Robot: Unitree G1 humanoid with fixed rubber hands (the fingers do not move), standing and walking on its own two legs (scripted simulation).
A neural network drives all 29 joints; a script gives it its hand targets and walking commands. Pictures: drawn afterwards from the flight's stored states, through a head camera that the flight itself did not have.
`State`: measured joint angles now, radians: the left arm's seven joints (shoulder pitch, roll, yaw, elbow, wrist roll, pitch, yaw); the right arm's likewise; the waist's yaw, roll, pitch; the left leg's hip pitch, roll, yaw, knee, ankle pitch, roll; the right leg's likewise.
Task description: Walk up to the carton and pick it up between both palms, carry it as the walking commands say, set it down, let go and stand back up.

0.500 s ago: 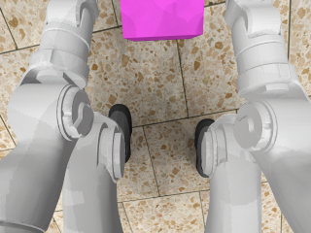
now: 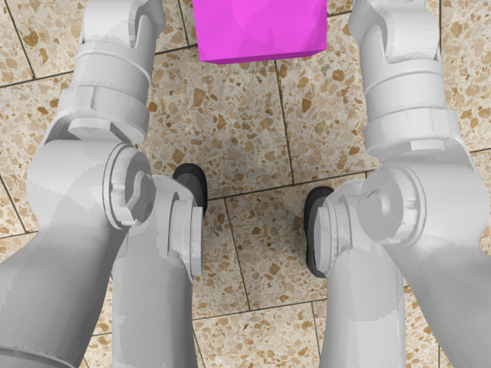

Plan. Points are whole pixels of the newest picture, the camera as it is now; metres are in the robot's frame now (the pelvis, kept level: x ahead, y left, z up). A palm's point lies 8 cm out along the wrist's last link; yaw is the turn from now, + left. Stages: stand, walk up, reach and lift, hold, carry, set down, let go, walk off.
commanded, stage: reach and lift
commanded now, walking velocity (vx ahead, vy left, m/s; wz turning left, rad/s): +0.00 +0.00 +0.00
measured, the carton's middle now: out of the picture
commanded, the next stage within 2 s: none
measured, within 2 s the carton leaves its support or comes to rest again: neither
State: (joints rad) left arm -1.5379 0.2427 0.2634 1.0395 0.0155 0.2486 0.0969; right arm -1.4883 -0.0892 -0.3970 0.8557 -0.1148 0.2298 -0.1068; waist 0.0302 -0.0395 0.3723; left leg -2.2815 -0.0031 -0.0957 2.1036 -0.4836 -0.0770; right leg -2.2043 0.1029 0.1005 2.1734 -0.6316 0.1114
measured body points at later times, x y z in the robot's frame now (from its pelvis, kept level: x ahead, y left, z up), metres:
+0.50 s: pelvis +0.01 +0.00 +0.03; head +0.37 +0.05 +0.29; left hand +0.56 +0.17 -0.13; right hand +0.58 -0.07 -0.10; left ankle +0.13 +0.15 -0.35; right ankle +0.10 -0.15 -0.35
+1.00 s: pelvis +0.00 +0.01 +0.08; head +0.33 +0.05 +0.39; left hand +0.54 +0.17 -0.04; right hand +0.56 -0.07 -0.02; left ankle +0.13 +0.15 -0.35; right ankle +0.10 -0.15 -0.35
